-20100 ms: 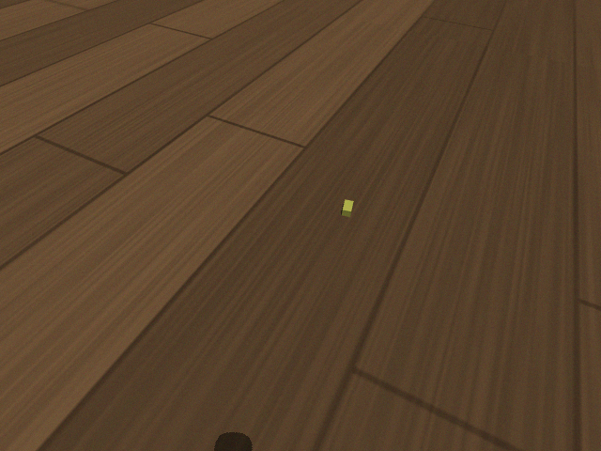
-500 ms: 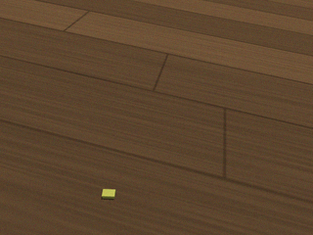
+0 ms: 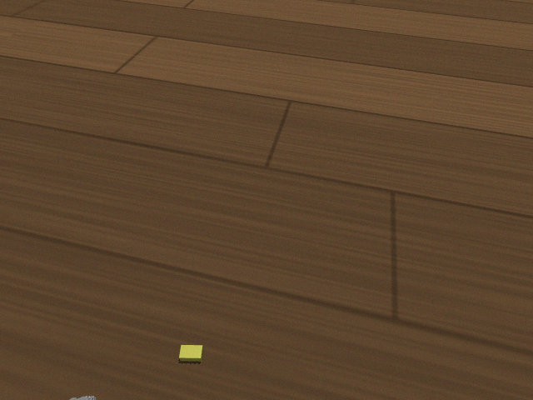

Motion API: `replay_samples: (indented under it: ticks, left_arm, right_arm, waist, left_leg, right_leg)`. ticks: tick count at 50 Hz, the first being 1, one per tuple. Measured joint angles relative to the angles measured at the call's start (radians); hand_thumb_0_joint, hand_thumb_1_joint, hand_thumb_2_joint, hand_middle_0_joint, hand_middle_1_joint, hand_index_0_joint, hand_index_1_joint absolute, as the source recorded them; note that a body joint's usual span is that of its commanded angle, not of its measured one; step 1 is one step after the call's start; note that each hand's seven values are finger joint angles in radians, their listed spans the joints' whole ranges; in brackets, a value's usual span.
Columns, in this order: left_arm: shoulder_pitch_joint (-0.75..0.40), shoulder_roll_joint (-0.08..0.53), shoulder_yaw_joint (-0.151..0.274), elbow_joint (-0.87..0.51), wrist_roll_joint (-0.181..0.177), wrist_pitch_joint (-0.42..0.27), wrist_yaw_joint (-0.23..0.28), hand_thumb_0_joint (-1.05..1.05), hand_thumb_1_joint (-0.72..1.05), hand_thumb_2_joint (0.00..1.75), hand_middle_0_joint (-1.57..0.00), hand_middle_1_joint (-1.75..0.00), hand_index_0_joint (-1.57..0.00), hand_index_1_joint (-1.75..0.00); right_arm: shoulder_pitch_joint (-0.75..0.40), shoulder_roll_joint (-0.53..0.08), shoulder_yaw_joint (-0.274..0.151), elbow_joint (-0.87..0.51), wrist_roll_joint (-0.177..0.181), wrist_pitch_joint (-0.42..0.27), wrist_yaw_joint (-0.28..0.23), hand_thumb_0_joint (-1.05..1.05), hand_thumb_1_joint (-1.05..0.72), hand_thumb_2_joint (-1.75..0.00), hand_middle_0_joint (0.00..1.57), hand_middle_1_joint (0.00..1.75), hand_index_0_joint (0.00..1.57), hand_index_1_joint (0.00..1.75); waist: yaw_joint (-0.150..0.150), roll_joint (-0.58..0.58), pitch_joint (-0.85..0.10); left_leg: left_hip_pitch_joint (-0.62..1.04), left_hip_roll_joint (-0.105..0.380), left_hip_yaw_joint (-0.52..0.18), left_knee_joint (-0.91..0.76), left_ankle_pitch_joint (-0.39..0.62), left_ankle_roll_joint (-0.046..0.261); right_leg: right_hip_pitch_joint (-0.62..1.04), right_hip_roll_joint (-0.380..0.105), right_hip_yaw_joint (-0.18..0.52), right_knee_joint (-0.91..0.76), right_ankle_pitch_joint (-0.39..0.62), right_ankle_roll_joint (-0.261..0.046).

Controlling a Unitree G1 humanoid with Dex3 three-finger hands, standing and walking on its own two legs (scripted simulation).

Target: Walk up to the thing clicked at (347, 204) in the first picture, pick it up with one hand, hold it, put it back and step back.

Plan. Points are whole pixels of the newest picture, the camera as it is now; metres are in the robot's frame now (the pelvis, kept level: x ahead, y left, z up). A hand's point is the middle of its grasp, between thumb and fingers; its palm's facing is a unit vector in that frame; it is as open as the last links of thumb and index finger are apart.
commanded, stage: walk up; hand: left
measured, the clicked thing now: (191, 353) +0.42 +0.26 -0.75
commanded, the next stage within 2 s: stand in 0.90 s
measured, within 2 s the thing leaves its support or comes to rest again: neither
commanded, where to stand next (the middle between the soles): +0.04 +0.01 m, yaw +2 degrees
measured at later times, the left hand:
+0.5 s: hand out of the picture +0.08 +0.26 -0.14, palm faces +0.01 -0.94 -0.33, open 7.4 cm
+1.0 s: hand out of the picture +0.08 +0.26 -0.14, palm faces +0.01 -0.94 -0.34, open 7.4 cm
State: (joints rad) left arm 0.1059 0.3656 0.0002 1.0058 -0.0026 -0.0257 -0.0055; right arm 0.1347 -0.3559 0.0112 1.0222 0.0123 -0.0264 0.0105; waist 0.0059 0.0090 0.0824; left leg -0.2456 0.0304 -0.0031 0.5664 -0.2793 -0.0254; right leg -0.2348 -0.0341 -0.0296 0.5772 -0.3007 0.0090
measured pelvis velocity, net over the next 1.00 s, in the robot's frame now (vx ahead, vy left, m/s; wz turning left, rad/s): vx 0.01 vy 0.00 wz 0.02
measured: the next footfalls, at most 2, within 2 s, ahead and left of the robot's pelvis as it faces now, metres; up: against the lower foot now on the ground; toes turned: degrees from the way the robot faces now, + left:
none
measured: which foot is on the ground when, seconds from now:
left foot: down 0.00-1.00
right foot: down 0.00-1.00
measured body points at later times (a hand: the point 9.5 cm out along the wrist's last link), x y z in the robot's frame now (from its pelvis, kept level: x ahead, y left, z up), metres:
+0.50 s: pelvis +0.00 +0.00 +0.02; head +0.01 +0.00 +0.47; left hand +0.08 +0.30 -0.12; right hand +0.09 -0.31 -0.11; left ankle +0.02 +0.14 -0.73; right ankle +0.01 -0.13 -0.73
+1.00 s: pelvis +0.01 +0.00 +0.02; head +0.02 +0.00 +0.47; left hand +0.08 +0.31 -0.12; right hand +0.10 -0.29 -0.12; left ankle +0.02 +0.14 -0.73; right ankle +0.01 -0.13 -0.73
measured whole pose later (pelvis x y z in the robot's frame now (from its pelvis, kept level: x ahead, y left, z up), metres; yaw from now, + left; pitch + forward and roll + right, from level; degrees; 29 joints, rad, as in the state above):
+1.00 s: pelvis +0.01 +0.00 +0.02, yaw +1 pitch -2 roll +0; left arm 0.09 0.35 0.01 1.15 0.01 -0.01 -0.01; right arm 0.09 -0.34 0.00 1.14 -0.01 -0.01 0.01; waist 0.01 0.00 0.05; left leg -0.14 0.02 -0.02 0.34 -0.17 -0.03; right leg -0.11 -0.04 -0.06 0.33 -0.19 0.02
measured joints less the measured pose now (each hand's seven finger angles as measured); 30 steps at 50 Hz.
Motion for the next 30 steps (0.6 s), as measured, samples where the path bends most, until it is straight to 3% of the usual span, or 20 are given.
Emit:
replay_samples:
  ticks: [11, 30]
  left_arm:
    - [-0.067, -0.012, -0.001, 0.082, 0.003, 0.010, -0.003, 0.00, 0.90, 0.90, -0.21, -0.30, -0.20, -0.30]
    - [-0.017, -0.014, 0.016, 0.156, 0.012, 0.018, -0.007, 0.00, 0.90, 0.90, -0.21, -0.30, -0.20, -0.30]
  right_arm:
    - [-0.045, -0.006, -0.002, 0.086, -0.009, 0.004, -0.001, 0.00, -0.90, -0.90, 0.20, 0.30, 0.20, 0.30]
    - [-0.034, 0.002, -0.006, 0.127, -0.016, 0.013, -0.001, 0.00, -0.90, -0.90, 0.20, 0.30, 0.20, 0.30]
  waist:
    - [-0.009, -0.008, -0.018]
    - [0.000, -0.004, -0.030]
  left_leg:
    - [0.071, 0.003, -0.008, -0.140, 0.071, -0.004]
    - [0.098, 0.004, -0.016, -0.204, 0.107, -0.003]
  right_leg:
    - [0.079, 0.006, -0.013, -0.150, 0.073, 0.001]
    - [0.121, 0.008, -0.023, -0.237, 0.118, 0.004]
